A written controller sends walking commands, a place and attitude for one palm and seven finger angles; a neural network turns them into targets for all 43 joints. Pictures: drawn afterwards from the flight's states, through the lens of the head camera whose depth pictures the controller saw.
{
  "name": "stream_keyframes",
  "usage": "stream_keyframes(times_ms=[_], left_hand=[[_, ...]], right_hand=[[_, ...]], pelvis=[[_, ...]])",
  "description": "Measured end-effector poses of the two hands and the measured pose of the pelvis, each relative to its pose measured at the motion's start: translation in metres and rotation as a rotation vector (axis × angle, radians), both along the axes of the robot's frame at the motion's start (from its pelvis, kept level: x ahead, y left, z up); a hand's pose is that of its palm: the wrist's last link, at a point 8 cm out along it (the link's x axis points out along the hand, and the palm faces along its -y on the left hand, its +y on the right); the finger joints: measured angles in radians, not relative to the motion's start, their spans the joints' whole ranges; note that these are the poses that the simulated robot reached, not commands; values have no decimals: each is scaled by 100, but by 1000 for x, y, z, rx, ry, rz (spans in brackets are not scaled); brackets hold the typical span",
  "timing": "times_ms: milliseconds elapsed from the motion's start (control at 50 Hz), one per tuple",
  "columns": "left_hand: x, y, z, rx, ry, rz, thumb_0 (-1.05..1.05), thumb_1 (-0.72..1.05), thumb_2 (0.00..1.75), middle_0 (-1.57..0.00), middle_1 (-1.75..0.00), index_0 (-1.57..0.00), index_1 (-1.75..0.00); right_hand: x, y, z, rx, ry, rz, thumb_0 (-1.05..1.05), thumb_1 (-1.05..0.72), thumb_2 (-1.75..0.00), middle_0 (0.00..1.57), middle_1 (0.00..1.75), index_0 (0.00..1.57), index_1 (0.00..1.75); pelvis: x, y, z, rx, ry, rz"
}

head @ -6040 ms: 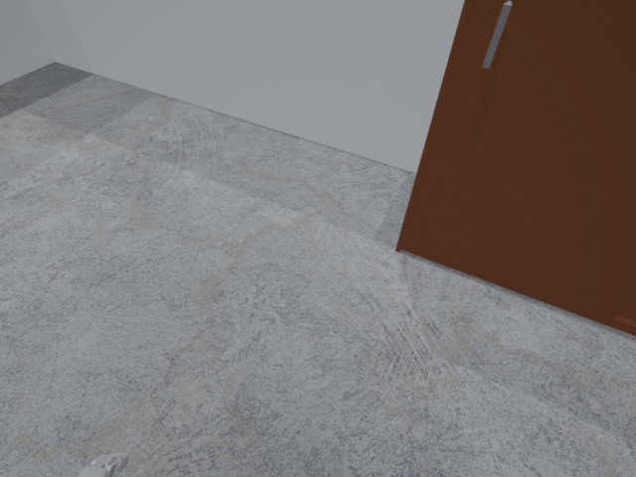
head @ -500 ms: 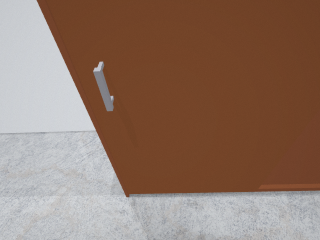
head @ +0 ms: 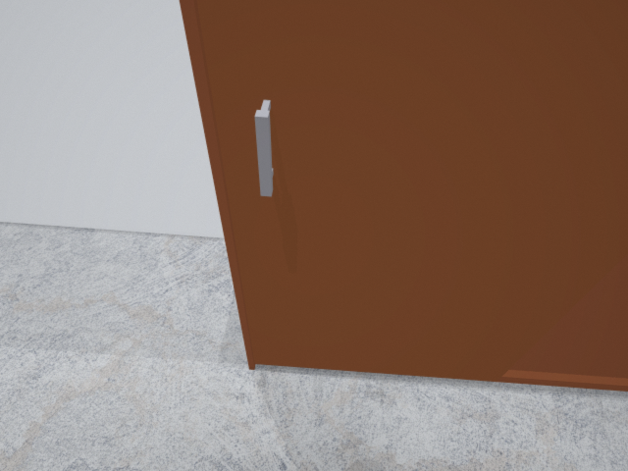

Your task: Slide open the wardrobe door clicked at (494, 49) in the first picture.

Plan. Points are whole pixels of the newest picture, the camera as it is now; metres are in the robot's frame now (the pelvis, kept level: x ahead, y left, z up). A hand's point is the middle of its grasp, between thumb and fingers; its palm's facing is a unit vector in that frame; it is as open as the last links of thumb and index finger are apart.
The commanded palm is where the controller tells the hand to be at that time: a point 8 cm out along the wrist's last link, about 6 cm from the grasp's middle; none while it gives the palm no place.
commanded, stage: come to a stop and stand still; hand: left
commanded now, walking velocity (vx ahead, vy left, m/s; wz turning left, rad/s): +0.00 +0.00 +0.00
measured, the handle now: (266, 149) +0.53 +0.14 +0.13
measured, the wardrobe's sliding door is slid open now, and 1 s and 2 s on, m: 0.00 0.00 0.00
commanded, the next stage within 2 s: look again from close up in 0.44 s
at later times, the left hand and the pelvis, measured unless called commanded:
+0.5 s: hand out of the picture +0.02 +0.18 -0.18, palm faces +0.00 -0.98 -0.20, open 7.3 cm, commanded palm none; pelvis +0.02 +0.01 +0.00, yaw -1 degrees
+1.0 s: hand out of the picture +0.06 +0.16 -0.17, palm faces +0.02 -0.97 -0.24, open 7.3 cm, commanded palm none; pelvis +0.03 -0.02 +0.00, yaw +0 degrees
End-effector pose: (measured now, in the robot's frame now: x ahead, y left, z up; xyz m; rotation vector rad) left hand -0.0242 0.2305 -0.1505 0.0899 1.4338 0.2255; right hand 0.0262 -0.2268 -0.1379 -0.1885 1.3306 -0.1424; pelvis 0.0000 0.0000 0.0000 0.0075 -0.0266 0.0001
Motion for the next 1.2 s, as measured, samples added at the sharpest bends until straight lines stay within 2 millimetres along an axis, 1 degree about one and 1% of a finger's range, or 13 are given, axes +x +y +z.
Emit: stream_keyframes(times_ms=[160,280,380,460,600,700,780,840,920,1060,1200], left_hand=[[6,1,1,-23,4,-38,1,91,90,-20,-30,-20,-29],[15,-2,3,-28,19,-61,1,91,90,-20,-30,-20,-29],[27,-5,4,-26,18,-73,1,91,90,-20,-30,-20,-29],[38,-4,3,-2,-3,-102,1,91,90,-20,-30,-20,-30],[63,1,11,42,-60,-106,1,91,90,-20,-30,-20,-30],[80,-2,16,63,-98,-112,1,92,90,-20,-30,-20,-30],[87,-7,18,67,-114,-116,1,92,90,-20,-30,-20,-30],[88,-12,18,66,-115,-115,1,92,90,-20,-30,-20,-30],[85,-17,17,60,-107,-109,1,93,90,-20,-30,-20,-30],[72,-26,15,46,-83,-92,1,92,90,-20,-30,-20,-30],[56,-33,12,29,-59,-81,1,92,90,-20,-30,-20,-30]], right_hand=[[-13,15,-1,15,28,-26,1,-93,-90,20,30,20,30],[-24,23,-3,37,68,-53,0,-92,-90,20,30,20,30],[-30,28,-5,52,99,-72,0,-91,-90,20,30,20,30],[-25,28,-11,66,76,-71,0,-91,-90,20,30,20,30],[-8,29,-23,95,26,-53,1,-91,-90,20,30,20,30],[-1,20,-25,100,16,-48,1,-92,-90,20,30,20,30],[1,12,-25,97,19,-43,1,-92,-90,20,30,20,30],[1,5,-23,92,28,-37,0,-91,-90,19,30,20,30],[-1,-5,-21,81,44,-32,0,-91,-90,19,30,20,30],[-5,-18,-18,62,61,-26,0,-91,-90,19,30,20,30],[-9,-21,-15,55,67,-22,0,-91,-90,19,30,20,30]], pelvis=[[4,11,2,-2,-3,-10],[10,13,3,-4,6,-17],[17,11,3,-5,11,-21],[20,11,-2,-8,21,-20],[34,8,-5,-1,8,-14],[37,1,-5,6,0,-15],[37,-6,-4,8,0,-15],[36,-11,-3,9,1,-13],[34,-17,-2,8,3,-10],[31,-25,-1,5,-1,-5],[26,-29,0,1,-4,-2]])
